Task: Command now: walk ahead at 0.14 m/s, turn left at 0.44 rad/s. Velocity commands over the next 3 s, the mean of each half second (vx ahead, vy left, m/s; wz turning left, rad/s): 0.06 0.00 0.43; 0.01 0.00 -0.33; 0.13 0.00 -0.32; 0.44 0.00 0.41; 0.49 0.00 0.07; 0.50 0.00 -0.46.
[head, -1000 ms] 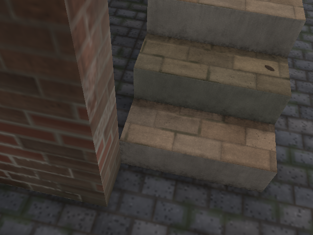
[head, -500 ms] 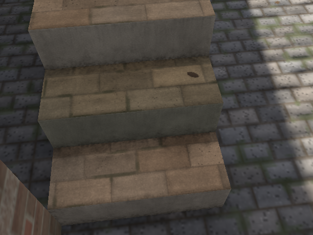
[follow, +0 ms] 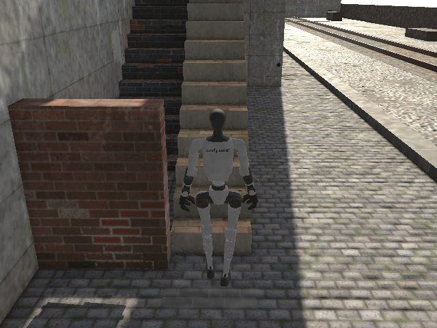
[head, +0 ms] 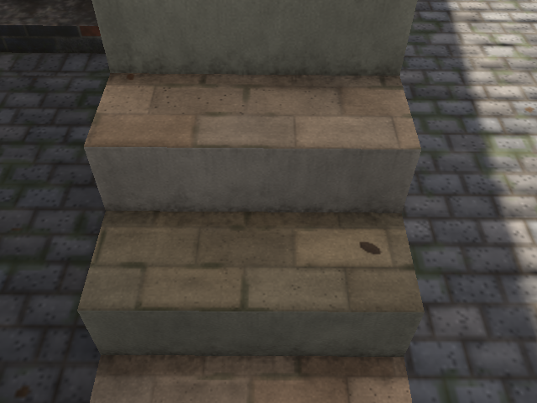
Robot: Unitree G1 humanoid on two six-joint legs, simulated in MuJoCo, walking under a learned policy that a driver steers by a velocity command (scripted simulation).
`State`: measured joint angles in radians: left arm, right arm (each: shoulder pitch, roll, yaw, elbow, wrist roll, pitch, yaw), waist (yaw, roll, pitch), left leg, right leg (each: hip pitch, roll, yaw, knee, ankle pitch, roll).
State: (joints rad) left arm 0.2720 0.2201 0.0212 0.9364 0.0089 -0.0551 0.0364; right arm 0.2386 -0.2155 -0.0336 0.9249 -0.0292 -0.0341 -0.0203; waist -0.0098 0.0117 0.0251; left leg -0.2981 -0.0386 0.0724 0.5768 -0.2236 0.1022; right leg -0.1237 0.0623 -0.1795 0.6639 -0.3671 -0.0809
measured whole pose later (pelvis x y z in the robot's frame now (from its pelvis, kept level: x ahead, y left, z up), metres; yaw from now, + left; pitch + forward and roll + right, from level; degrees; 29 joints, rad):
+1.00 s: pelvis -0.03 -0.04 +0.01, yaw +0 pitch +2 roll +0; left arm 0.19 0.29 0.10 0.57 -0.02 0.04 0.05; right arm 0.09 -0.26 -0.07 0.71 0.02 -0.02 -0.02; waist 0.03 -0.02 0.00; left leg -0.26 -0.06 -0.07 0.53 -0.32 -0.06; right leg -0.34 0.11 0.26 0.48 -0.17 0.02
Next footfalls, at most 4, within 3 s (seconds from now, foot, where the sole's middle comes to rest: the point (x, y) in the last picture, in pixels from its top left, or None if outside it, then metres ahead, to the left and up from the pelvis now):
0.52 right None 0.07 -0.15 -0.76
1.00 left None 0.00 0.06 -0.77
1.48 right None -0.08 -0.12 -0.77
1.88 left None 0.12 0.07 -0.76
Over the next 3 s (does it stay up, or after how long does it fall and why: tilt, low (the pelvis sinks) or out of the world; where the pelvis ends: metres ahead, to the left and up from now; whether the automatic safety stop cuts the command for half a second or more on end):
stays up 0.48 -0.02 0.23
